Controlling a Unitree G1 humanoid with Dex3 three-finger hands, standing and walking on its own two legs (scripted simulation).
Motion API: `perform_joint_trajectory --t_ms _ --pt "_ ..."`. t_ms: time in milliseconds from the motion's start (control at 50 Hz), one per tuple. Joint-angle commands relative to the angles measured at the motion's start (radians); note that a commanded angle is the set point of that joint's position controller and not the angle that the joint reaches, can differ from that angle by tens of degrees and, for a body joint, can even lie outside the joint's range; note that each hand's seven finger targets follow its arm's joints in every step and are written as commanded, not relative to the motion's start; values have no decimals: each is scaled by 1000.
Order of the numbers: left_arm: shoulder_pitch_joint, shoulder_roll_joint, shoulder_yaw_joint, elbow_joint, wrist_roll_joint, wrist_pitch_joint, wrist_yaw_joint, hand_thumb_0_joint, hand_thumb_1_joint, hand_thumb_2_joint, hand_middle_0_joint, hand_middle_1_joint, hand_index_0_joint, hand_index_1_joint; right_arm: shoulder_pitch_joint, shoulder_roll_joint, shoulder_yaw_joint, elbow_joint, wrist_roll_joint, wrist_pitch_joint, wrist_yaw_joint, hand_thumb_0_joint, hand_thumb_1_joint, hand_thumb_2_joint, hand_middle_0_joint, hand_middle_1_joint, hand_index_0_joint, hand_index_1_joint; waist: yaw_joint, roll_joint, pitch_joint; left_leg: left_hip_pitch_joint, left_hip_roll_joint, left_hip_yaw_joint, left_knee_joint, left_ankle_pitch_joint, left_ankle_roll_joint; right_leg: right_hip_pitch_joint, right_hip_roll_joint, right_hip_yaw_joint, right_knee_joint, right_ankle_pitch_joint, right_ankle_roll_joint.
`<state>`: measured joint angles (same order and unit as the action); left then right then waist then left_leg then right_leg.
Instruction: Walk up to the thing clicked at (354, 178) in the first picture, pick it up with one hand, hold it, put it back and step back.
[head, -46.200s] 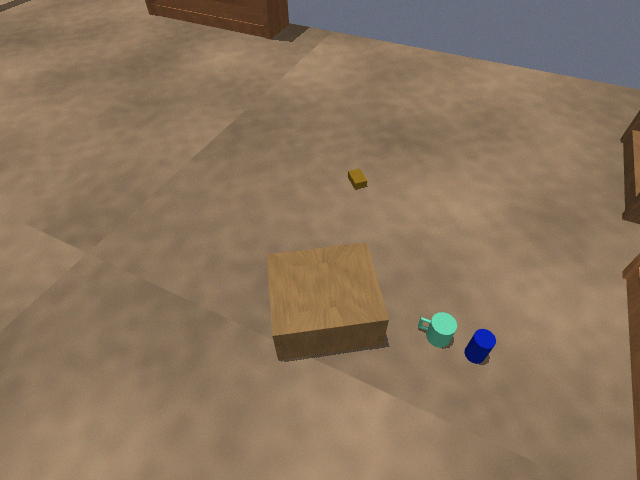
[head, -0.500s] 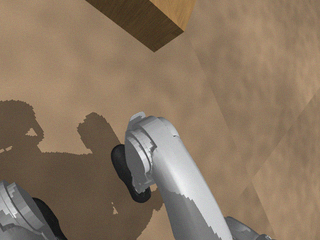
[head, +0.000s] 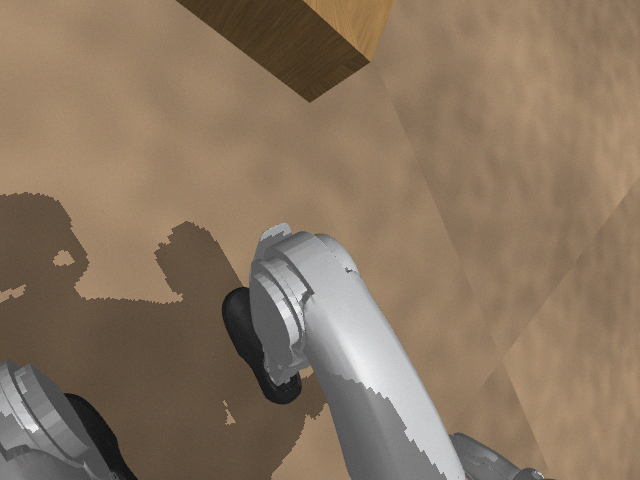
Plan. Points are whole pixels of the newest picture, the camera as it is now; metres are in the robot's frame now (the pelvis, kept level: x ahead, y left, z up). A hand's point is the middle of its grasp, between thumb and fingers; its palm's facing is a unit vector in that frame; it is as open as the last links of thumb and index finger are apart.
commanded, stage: settle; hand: left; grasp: from above
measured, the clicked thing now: out of the picture +0.43 +0.36 -0.31
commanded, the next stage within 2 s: lift in 0.66 s
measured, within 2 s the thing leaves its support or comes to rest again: leaves its support in 0.12 s
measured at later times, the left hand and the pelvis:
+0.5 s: hand out of the picture +0.42 +0.36 -0.20, palm faces -0.15 -0.42 -0.90, open 8.9 cm; pelvis +0.01 -0.01 +0.01, yaw +3 degrees
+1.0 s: hand out of the picture +0.42 +0.35 -0.14, palm faces -0.09 -0.44 -0.89, open 8.7 cm; pelvis +0.01 -0.01 +0.02, yaw +7 degrees
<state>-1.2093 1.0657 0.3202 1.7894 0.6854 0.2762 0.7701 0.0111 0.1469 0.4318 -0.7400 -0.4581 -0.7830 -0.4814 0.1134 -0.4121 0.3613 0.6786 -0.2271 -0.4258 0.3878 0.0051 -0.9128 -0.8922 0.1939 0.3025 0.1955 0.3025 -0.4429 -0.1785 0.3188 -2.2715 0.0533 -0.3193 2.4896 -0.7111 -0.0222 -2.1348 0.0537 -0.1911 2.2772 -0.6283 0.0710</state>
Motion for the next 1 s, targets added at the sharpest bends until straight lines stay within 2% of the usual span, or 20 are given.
perform_joint_trajectory --t_ms 0,120,160,200,220,240,320,380,460,520,580,620,700,720,740,760,800,840,900,980 --pt "-225 237 3 -141 -1 15 34 0 600 680 -996 -614 -997 -616 246 -350 -87 42 11 6 2 0 -898 -898 200 299 199 299 -66 614 -712 518 47 107 -265 237 3 410 21 -109 -190 294 -64" --pt "-262 221 -10 -256 36 61 17 0 606 608 -983 -589 -995 -579 268 -347 -141 48 30 32 5 0 -894 -897 200 299 199 299 -24 750 -804 604 51 110 -305 270 -13 373 16 -99 -182 303 -81" --pt "-275 179 -34 -301 39 75 6 0 608 592 -984 -578 -998 -567 250 -335 -156 24 33 35 -1 0 -895 -897 200 299 199 299 -13 749 -827 596 46 129 -300 276 -11 370 19 -86 -187 307 -84" --pt "-249 108 -43 -295 27 91 -7 0 592 588 -959 -585 -978 -568 260 -324 -175 38 40 39 0 0 -892 -895 200 299 200 299 -9 731 -834 574 38 138 -308 280 -10 366 16 -86 -194 308 -85" --pt "-237 88 -52 -294 24 100 -18 0 567 577 -941 -580 -960 -562 269 -317 -180 44 44 42 1 0 -891 -894 200 299 199 299 -7 720 -833 573 37 142 -302 280 -8 345 19 -83 -198 305 -87" --pt "-210 102 -27 -301 20 105 -27 0 556 571 -929 -583 -950 -564 304 -317 -196 84 48 49 -1 0 -890 -894 200 299 200 299 6 702 -847 562 37 141 -304 279 -5 349 18 -85 -196 307 -86" --pt "-170 9 -42 -273 8 129 -69 0 577 626 -956 -604 -970 -592 326 -284 -213 104 61 55 -4 0 -886 -893 200 299 199 299 18 615 -858 498 24 159 -302 262 10 340 23 -69 -207 294 -82" --pt "-181 -19 -65 -272 22 131 -93 0 631 631 -1019 -567 -1026 -563 322 -274 -233 137 67 54 -12 0 -885 -893 200 299 200 299 27 587 -811 446 15 169 -310 209 18 290 23 -51 -220 238 -81" --pt "-221 -7 -65 -284 51 120 -115 0 675 645 -1054 -578 -1061 -574 322 -257 -254 167 72 49 -24 0 -885 -894 200 299 199 299 48 568 -817 427 6 181 -327 147 22 271 24 -32 -227 159 -86" --pt "-261 -46 -96 -301 78 108 -117 0 666 633 -1053 -555 -1058 -553 285 -256 -266 144 71 36 -36 0 -884 -893 200 299 200 299 49 567 -856 447 2 192 -336 121 21 265 23 -19 -236 122 -91" --pt "-277 -13 -73 -307 85 102 -114 0 674 584 -1062 -515 -1069 -511 303 -246 -274 155 71 33 -51 0 -886 -893 200 299 200 299 69 537 -924 435 -4 214 -324 133 26 313 23 4 -248 120 -87" --pt "-288 -32 -67 -314 77 101 -103 0 666 596 -1062 -514 -1066 -512 300 -233 -283 164 72 33 -59 0 -886 -894 200 299 200 299 82 549 -959 451 -4 218 -338 126 24 312 18 8 -251 105 -90" --pt "-268 -43 -36 -316 94 121 -88 0 644 598 -1057 -481 -1052 -489 314 -225 -298 174 76 46 -66 0 -885 -893 200 299 200 299 104 571 -1033 505 -2 231 -338 196 19 311 9 8 -239 186 -92" --pt "-285 -45 -45 -326 94 125 -88 0 653 623 -1069 -498 -1061 -509 308 -218 -299 182 70 47 -66 0 -888 -894 200 299 200 299 100 569 -1021 491 -3 238 -343 198 22 316 8 10 -240 193 -90" --pt "-279 -57 -44 -322 96 131 -88 0 733 572 -1149 -517 -1141 -519 313 -217 -304 189 72 50 -67 0 -919 -908 199 299 199 299 109 563 -1026 494 -2 243 -342 207 22 316 8 12 -241 205 -89" --pt "-264 -65 -35 -320 100 135 -85 0 653 593 -1069 -493 -1061 -483 312 -216 -312 192 75 53 -67 0 -872 -886 201 299 200 299 119 576 -1034 495 -3 248 -349 218 21 315 7 11 -237 213 -91" --pt "-263 -66 -18 -331 89 151 -86 0 813 589 -1183 -528 -1195 -517 310 -210 -321 196 77 62 -64 0 -906 -900 200 299 200 299 136 578 -1061 521 -1 252 -352 256 21 319 2 12 -231 248 -91" --pt "-274 -87 -19 -345 77 166 -96 0 877 626 -1233 -528 -1239 -523 316 -197 -328 194 80 71 -62 0 -906 -900 200 299 199 299 137 576 -1089 529 -4 266 -351 285 23 345 4 23 -236 280 -89" --pt "-251 -94 -5 -378 59 193 -124 0 895 608 -1248 -503 -1253 -499 302 -187 -355 199 92 87 -60 0 -905 -899 200 299 200 299 174 580 -1128 549 -7 270 -374 297 24 337 -4 31 -239 278 -91" --pt "-248 -136 -29 -422 58 218 -162 0 901 642 -1278 -490 -1271 -499 297 -172 -388 206 108 111 -72 0 -910 -902 199 299 199 299 194 569 -1174 583 -12 280 -408 276 25 354 -2 51 -272 256 -94"
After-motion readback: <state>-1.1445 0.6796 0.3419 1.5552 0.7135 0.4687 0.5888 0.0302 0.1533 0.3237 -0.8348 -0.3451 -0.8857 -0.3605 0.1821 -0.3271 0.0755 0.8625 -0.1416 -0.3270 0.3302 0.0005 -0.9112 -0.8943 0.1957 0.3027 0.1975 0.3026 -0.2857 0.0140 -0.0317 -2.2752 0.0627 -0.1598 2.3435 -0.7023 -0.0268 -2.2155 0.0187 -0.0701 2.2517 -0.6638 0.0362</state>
